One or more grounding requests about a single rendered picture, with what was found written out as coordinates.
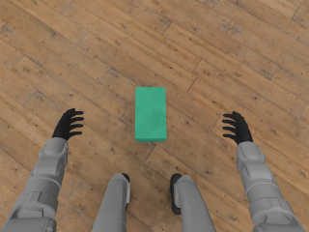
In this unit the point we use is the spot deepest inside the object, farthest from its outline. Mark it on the robot left foot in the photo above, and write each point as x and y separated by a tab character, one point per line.
126	176

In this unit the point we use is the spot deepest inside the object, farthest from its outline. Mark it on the carton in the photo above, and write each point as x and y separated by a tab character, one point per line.
150	114

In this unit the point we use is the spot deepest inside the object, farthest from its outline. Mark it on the right robot forearm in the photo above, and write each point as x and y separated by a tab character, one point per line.
266	202

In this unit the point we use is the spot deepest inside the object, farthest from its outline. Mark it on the left robot thigh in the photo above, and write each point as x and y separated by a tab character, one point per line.
111	215

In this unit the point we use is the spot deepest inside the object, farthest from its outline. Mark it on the left robot forearm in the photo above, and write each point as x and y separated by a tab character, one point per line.
39	197

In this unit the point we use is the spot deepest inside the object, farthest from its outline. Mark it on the robot right hand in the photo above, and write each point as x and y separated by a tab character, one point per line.
241	130

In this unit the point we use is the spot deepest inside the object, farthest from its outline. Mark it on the robot left upper arm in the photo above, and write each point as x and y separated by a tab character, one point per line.
31	224

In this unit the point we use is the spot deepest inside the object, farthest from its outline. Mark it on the robot left hand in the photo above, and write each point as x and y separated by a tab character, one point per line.
64	127

